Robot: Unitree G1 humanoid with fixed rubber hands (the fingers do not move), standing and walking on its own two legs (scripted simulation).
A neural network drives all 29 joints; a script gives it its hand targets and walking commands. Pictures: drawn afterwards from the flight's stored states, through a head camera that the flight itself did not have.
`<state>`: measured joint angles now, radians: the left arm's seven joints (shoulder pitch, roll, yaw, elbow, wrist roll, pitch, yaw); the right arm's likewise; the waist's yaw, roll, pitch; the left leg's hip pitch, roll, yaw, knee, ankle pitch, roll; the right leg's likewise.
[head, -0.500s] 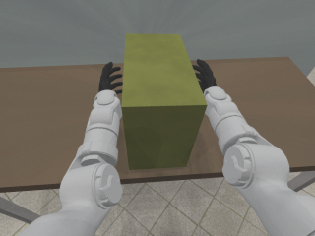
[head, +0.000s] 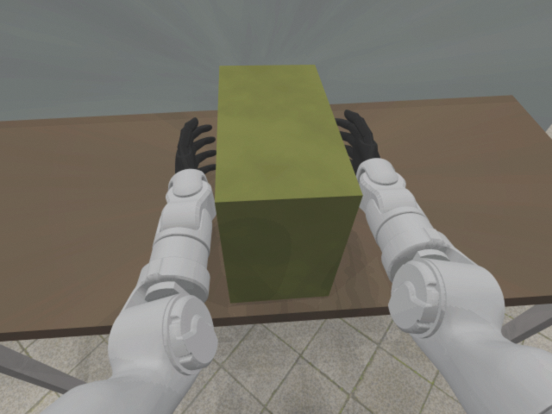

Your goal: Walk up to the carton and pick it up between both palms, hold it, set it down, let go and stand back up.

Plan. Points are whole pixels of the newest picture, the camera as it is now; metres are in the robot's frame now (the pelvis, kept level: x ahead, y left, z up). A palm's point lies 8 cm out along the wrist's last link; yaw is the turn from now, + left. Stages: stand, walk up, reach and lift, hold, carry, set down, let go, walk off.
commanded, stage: set down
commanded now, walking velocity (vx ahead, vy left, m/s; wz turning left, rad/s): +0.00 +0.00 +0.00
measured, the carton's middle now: (273, 180) +0.47 +0.01 +0.06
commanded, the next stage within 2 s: none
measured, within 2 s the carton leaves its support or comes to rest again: rests again in 0.14 s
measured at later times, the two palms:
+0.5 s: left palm (185, 183) +0.43 +0.14 +0.11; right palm (358, 168) +0.44 -0.12 +0.11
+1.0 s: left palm (185, 185) +0.42 +0.14 +0.11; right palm (358, 171) +0.44 -0.12 +0.11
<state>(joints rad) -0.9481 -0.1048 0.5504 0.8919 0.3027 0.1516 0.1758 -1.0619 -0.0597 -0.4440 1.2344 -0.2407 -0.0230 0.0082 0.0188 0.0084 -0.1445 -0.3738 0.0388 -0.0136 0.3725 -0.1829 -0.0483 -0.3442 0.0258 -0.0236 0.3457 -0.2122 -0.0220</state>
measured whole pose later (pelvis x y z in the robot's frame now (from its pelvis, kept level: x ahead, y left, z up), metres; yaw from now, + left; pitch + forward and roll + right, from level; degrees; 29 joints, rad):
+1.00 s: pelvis -0.01 +0.01 +0.00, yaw +0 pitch +12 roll +0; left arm -0.92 -0.14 0.59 0.89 0.34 0.08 0.17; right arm -1.01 -0.02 -0.58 1.15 -0.35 -0.08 0.08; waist 0.02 0.01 -0.12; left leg -0.37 0.04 0.01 0.37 -0.20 -0.03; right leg -0.35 0.02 -0.02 0.35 -0.20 -0.02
